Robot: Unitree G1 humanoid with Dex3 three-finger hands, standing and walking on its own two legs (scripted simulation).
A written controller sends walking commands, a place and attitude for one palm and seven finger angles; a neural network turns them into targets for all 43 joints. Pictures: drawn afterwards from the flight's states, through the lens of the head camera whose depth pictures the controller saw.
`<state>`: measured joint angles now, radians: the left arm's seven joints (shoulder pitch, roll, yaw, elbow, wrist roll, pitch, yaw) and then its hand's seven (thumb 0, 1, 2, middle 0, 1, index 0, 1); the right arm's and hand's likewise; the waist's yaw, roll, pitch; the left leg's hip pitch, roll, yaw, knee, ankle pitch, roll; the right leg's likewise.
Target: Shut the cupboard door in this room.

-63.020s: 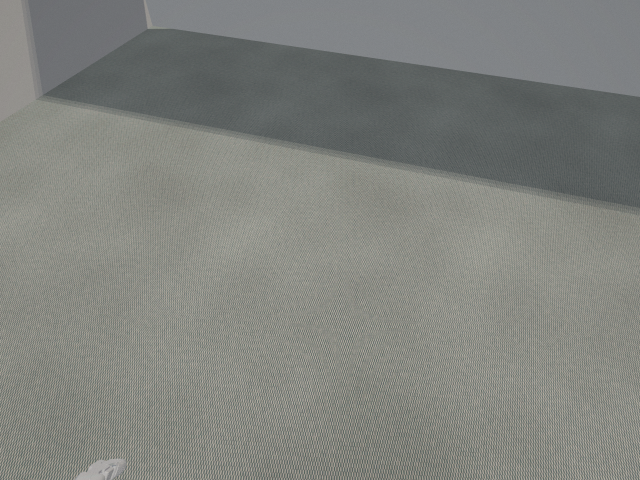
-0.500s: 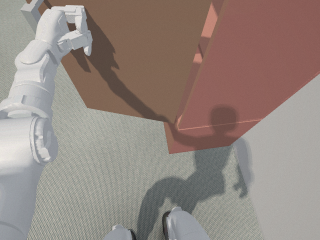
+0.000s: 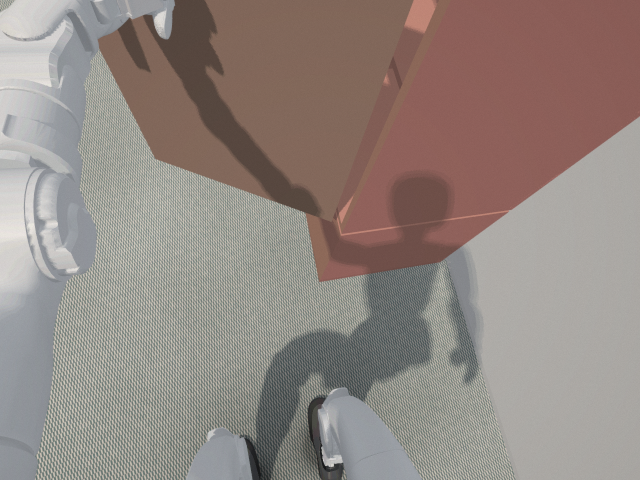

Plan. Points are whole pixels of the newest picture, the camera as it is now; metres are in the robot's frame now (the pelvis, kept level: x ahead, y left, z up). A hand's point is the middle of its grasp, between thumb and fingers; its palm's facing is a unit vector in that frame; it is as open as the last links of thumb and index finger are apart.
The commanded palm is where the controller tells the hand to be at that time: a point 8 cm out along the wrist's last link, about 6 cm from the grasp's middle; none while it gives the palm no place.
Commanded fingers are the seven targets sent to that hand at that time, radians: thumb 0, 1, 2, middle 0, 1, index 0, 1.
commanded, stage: push the door shut along its arc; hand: left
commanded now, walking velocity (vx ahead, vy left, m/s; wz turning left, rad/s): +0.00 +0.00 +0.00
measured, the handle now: out of the picture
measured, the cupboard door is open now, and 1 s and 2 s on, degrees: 60 53 53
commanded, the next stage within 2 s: pull the fist back off the door in 0.02 s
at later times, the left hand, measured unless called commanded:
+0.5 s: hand out of the picture +0.60 +0.01 +0.14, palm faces -0.05 -1.00 -0.01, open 3.1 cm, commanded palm +0.56 +0.06 +0.14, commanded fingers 0.00 0.90 0.90 -1.30 -1.50 -1.30 -1.50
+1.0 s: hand (196, 67) +0.51 +0.02 +0.14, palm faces -0.07 -1.00 -0.03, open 3.1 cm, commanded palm +0.50 +0.07 +0.14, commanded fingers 0.00 0.90 0.90 -1.30 -1.50 -1.30 -1.50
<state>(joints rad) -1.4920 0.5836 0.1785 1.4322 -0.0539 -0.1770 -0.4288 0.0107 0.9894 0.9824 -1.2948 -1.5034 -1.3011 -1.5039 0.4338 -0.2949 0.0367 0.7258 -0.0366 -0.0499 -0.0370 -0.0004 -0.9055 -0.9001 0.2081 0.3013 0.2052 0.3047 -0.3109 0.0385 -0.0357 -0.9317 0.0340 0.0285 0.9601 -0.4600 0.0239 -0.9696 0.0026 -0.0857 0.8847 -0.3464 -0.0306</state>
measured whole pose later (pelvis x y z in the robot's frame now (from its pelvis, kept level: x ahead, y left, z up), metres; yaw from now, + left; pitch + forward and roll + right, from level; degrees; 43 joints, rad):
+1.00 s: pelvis +0.01 -0.01 +0.03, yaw +0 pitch +15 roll +0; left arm -1.01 0.15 0.16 1.19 -0.04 -0.37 0.10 0.02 0.90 0.90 -1.30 -1.50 -1.30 -1.50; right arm 0.37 -0.28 -0.02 0.68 -0.03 -0.01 0.05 0.00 -0.91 -0.90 0.20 0.30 0.20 0.30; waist -0.15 0.04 -0.08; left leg -0.62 0.01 0.04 0.76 -0.40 0.01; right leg -0.69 0.00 -0.06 0.74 -0.31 -0.03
